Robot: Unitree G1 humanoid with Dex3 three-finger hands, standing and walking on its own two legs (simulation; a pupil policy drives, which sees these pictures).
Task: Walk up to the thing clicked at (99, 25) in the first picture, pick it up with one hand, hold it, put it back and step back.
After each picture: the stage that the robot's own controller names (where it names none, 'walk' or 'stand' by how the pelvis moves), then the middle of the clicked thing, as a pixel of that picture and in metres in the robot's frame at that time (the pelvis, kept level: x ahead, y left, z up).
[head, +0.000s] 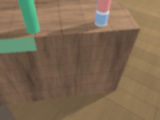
stand; (103, 4) +0.83 -0.07 +0.06
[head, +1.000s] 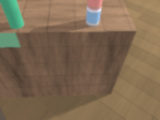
rise first; (94, 0) +0.75 +0.01 +0.09
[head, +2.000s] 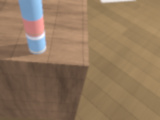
walk; (34, 24) +0.52 +0.22 +0.10
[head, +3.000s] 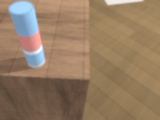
stand; (30, 39) +0.46 +0.22 +0.10
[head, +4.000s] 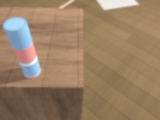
stand; (25, 51) +0.45 +0.24 +0.06
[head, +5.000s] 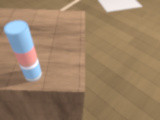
stand; (26, 54) +0.44 +0.24 +0.06
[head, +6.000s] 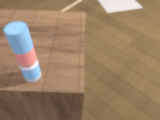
stand; (25, 55) +0.43 +0.24 +0.06
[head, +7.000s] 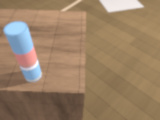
stand; (26, 55) +0.43 +0.24 +0.06
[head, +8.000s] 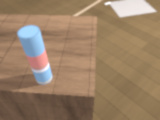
rise first; (37, 58) +0.43 +0.22 +0.07
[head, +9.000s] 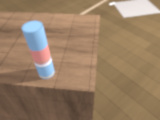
go down; (40, 53) +0.45 +0.23 +0.07
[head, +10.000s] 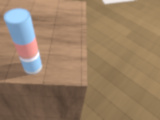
go down; (26, 46) +0.45 +0.21 +0.08
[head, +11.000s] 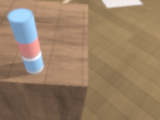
go down; (28, 45) +0.46 +0.21 +0.08
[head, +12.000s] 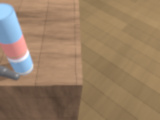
close in; (14, 45) +0.43 +0.23 +0.10
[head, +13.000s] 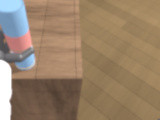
lift; (19, 39) +0.45 +0.21 +0.11
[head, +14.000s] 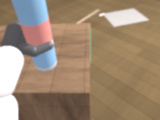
lift; (37, 32) +0.35 +0.14 +0.28
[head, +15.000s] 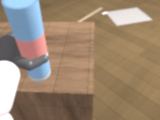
hold; (32, 44) +0.33 +0.16 +0.24
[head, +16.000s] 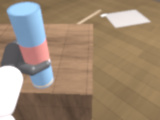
hold; (35, 51) +0.33 +0.16 +0.22
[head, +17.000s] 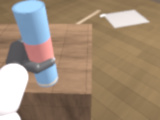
crouch; (39, 49) +0.34 +0.14 +0.22
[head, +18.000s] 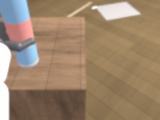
crouch; (20, 30) +0.42 +0.20 +0.23
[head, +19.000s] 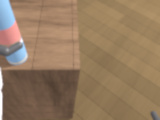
lower; (6, 32) +0.46 +0.23 +0.12
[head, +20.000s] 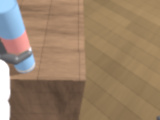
lower; (16, 41) +0.43 +0.22 +0.12
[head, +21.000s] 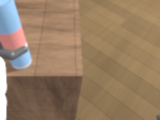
lower; (12, 37) +0.45 +0.22 +0.12
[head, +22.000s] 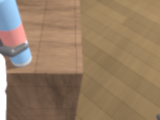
lower; (12, 33) +0.45 +0.22 +0.12
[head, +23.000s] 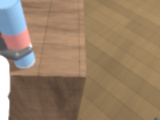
loosen; (16, 37) +0.44 +0.21 +0.12
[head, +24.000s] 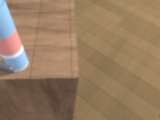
withdraw; (6, 40) +0.43 +0.22 +0.12
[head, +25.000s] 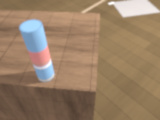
sink last; (39, 54) +0.43 +0.21 +0.09
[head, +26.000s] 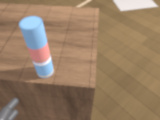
stand; (39, 51) +0.44 +0.21 +0.08
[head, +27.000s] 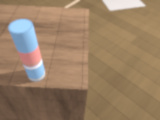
stand; (30, 54) +0.43 +0.22 +0.07
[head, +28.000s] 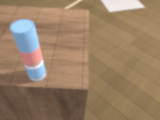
stand; (31, 54) +0.43 +0.22 +0.07
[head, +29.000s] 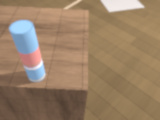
stand; (30, 55) +0.43 +0.22 +0.07
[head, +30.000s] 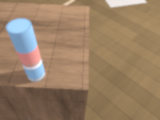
stand; (29, 54) +0.42 +0.22 +0.07
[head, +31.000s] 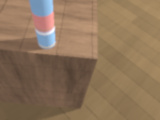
walk; (43, 19) +0.53 +0.17 +0.08
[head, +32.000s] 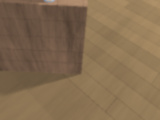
walk; out of the picture +0.88 +0.25 +0.10
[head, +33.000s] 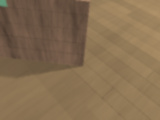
stand; out of the picture +1.13 +0.21 +0.08
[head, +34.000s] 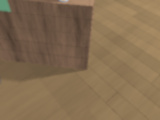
stand; out of the picture +1.10 +0.19 +0.06
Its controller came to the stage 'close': yes
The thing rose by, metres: 0.19
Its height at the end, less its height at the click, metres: +0.00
